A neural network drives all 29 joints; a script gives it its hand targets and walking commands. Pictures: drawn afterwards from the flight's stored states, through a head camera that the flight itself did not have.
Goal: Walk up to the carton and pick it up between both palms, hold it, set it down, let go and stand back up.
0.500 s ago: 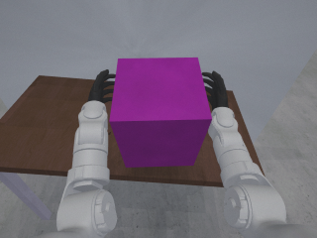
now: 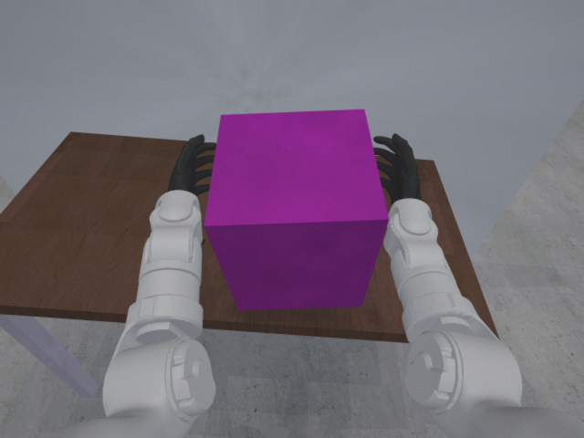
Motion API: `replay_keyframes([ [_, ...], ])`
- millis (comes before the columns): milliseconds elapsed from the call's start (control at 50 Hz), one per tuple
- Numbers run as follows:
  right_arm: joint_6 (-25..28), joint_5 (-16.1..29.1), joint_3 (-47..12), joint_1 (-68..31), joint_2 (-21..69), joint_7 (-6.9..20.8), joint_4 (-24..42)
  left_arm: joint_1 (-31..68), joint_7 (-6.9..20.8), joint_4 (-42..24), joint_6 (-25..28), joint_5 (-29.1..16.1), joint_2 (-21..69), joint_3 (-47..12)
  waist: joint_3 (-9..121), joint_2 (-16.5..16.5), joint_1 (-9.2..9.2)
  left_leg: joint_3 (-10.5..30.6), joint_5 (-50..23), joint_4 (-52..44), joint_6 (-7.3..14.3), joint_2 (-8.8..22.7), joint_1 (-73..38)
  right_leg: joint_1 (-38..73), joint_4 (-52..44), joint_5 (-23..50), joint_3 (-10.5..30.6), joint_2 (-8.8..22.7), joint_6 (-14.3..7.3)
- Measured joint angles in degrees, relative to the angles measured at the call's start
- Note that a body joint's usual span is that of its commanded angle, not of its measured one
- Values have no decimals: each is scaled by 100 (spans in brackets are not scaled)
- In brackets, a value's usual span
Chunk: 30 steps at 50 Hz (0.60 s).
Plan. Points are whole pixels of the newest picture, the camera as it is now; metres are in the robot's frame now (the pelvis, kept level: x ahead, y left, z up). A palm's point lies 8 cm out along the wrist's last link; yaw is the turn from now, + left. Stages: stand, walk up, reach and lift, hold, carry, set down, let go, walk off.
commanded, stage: set down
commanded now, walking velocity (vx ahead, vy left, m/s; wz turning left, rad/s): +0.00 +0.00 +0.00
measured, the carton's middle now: (296, 217) +0.42 +0.00 +0.07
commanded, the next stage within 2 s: none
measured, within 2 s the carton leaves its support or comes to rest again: neither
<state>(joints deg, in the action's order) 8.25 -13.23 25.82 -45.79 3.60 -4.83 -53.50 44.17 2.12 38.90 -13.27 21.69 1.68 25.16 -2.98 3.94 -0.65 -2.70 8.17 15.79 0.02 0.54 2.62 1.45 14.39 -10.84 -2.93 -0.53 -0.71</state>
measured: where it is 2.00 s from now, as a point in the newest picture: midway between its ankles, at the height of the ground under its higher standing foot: outside the picture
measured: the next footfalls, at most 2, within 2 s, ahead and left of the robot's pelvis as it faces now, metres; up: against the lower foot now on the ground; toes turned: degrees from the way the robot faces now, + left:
none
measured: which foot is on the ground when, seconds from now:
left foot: down 0.00-1.00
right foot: down 0.00-1.00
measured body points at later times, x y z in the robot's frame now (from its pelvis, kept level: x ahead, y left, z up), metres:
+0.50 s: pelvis +0.01 +0.00 +0.00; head +0.02 +0.02 +0.45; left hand +0.43 +0.16 +0.11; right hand +0.42 -0.15 +0.13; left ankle +0.01 +0.11 -0.75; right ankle -0.03 -0.10 -0.75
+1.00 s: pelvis +0.01 +0.00 +0.00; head +0.05 +0.02 +0.45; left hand +0.45 +0.15 +0.08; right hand +0.44 -0.16 +0.10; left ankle +0.01 +0.11 -0.75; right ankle -0.03 -0.10 -0.75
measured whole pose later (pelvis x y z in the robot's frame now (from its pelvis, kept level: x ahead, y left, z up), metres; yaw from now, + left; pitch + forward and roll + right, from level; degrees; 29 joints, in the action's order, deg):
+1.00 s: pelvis +0.01 +0.00 +0.00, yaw -2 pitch +5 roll +0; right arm 7.4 -26.3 38.6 -47.1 7.3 -1.2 -50.2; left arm 48.2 2.1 50.7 -5.0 23.0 1.7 31.5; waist 0.7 2.7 0.3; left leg -5.0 8.4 16.1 0.2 1.0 12.3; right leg -9.9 16.6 -11.2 -0.9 -0.7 -0.4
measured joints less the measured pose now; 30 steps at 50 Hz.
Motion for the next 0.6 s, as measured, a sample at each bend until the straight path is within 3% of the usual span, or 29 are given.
replay_keyframes([
  [600,-54,-780,789,-48,227,237,192,195,-20,688,515,40,28,349,168,-78,69,-144,38,5,13,23,464,-566,112,-40,131,-8,22],
])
